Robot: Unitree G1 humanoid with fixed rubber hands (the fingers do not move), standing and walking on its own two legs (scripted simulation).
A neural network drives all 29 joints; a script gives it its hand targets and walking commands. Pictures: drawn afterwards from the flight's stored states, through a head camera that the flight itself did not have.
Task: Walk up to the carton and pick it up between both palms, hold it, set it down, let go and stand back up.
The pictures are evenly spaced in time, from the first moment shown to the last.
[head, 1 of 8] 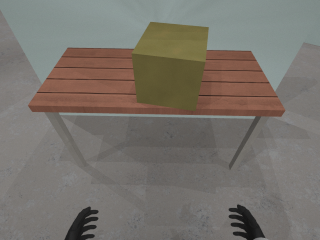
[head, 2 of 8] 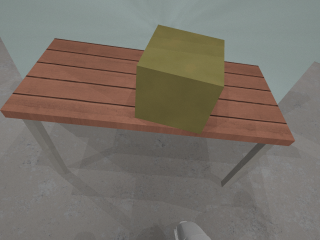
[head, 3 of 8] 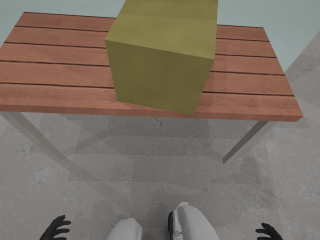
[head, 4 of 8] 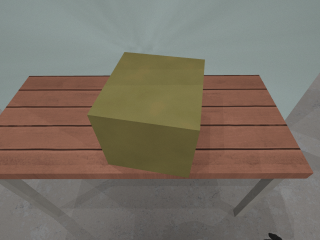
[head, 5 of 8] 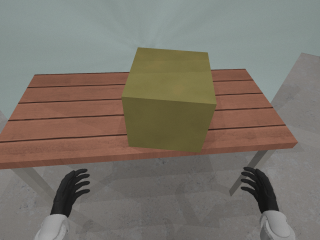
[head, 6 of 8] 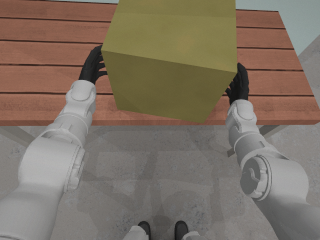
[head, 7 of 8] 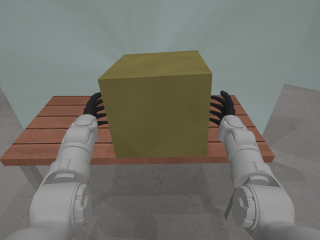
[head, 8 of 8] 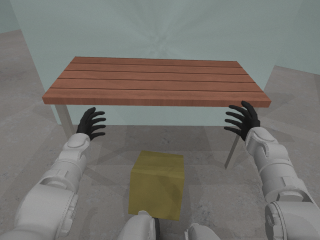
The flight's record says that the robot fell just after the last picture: yes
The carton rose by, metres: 0.19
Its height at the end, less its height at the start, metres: -0.58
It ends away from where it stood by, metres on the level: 0.34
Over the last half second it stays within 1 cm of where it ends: no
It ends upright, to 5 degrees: no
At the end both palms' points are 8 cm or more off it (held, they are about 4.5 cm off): yes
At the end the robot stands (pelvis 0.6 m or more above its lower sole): yes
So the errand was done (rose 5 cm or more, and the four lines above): no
